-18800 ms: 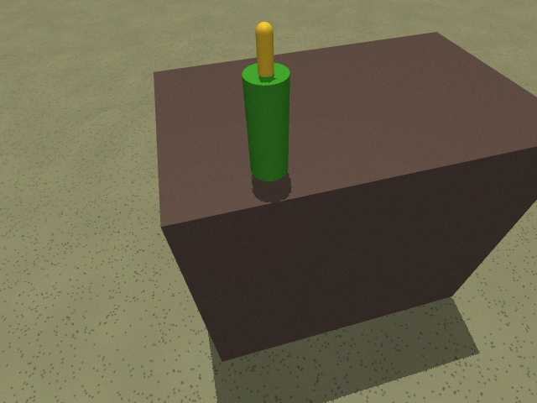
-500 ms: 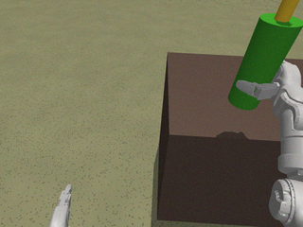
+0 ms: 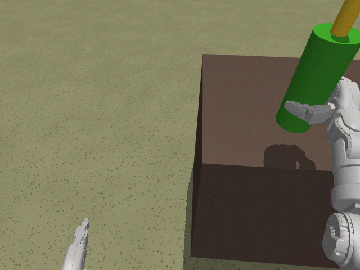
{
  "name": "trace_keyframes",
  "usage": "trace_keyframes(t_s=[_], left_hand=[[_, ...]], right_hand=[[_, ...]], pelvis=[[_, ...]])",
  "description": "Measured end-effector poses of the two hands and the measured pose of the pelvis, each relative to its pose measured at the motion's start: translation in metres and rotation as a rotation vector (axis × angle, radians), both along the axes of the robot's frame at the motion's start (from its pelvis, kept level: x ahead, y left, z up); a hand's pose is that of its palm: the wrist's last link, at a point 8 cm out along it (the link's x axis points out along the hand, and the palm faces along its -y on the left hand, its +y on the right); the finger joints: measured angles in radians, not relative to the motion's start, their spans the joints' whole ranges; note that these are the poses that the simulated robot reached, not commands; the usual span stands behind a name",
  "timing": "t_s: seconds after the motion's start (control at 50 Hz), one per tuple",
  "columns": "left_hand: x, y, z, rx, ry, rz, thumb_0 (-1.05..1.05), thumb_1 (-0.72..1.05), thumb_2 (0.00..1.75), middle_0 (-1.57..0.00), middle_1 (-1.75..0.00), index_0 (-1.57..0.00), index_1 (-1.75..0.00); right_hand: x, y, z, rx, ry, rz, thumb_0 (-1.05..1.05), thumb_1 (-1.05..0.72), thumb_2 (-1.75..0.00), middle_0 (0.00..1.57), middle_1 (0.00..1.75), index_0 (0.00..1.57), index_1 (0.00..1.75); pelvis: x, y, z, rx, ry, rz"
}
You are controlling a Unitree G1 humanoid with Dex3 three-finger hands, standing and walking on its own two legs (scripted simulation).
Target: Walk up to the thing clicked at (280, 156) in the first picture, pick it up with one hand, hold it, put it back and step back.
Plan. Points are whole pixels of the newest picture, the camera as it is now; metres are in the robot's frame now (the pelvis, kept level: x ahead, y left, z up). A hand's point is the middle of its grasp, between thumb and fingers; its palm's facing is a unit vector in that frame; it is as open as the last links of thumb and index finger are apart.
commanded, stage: crouch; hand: right
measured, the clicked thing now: (320, 68) +0.43 -0.20 +0.27
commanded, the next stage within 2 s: lower in 0.10 s
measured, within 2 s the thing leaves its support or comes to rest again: rests again in 1.66 s
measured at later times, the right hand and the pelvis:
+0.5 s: hand (301, 109) +0.45 -0.22 +0.16, palm faces +0.21 +0.98 +0.00, open 10.7 cm; pelvis +0.01 +0.00 +0.00, yaw +1 degrees
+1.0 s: hand (298, 121) +0.45 -0.22 +0.12, palm faces +0.22 +0.97 +0.00, open 10.8 cm; pelvis +0.00 -0.01 -0.01, yaw +1 degrees
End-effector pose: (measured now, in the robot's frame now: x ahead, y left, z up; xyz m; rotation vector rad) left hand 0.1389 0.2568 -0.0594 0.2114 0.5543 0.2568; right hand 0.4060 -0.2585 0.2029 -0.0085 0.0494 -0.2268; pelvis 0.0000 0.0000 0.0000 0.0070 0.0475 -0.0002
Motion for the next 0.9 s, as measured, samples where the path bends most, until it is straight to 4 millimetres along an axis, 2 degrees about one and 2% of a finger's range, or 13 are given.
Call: trace_keyframes(t_s=[0.12, 0.4, 0.62, 0.9], left_hand=[[0.008, -0.004, 0.001, -0.012, -0.002, -0.008, -0.01, -0.51, 0.04, -0.05, -0.05, -0.06, -0.04], [0.009, 0.000, 0.003, -0.005, 0.030, 0.001, -0.01, -0.53, 0.05, -0.05, -0.05, -0.05, -0.04], [0.001, 0.000, 0.002, 0.005, 0.070, 0.015, -0.01, -0.53, 0.05, -0.05, -0.05, -0.05, -0.04], [-0.007, -0.007, -0.004, -0.004, 0.101, 0.018, -0.01, -0.52, 0.05, -0.05, -0.05, -0.05, -0.04]], right_hand=[[0.006, -0.002, -0.005, 0.003, 0.001, 0.005, -0.02, 0.57, -1.07, 0.68, 1.04, 0.75, 1.09], [0.015, -0.007, -0.027, 0.012, 0.010, 0.011, -0.02, 0.57, -1.07, 0.68, 1.05, 0.75, 1.10], [0.014, -0.008, -0.060, 0.012, 0.025, 0.009, -0.02, 0.57, -1.07, 0.68, 1.05, 0.74, 1.10], [0.013, -0.012, -0.075, 0.013, 0.012, -0.003, -0.02, 0.57, -1.07, 0.67, 1.06, 0.74, 1.10]], pelvis=[[0.006, -0.001, 0.000, 0.001, 0.010, 0.001], [0.010, -0.002, 0.000, 0.001, 0.030, 0.006], [0.006, -0.004, -0.002, 0.006, 0.049, 0.013], [0.000, -0.007, -0.006, 0.013, 0.068, 0.014]])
